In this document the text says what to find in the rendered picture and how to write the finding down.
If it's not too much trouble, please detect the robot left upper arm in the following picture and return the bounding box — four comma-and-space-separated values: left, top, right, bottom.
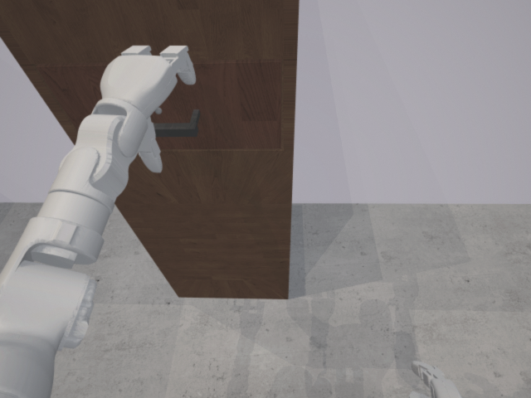
0, 260, 97, 398

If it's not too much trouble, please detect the robot left hand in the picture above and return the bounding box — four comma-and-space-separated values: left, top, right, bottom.
100, 46, 196, 172

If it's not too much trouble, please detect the robot left forearm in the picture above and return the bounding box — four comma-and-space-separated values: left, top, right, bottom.
0, 98, 148, 298

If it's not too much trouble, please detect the robot right hand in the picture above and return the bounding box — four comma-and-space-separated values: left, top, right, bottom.
409, 361, 462, 398

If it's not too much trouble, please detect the drawer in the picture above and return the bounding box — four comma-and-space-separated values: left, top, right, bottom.
36, 59, 282, 149

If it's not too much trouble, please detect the cabinet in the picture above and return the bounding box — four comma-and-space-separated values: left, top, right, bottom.
0, 0, 300, 299

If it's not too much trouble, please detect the handle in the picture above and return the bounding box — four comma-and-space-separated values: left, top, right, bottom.
153, 109, 200, 137

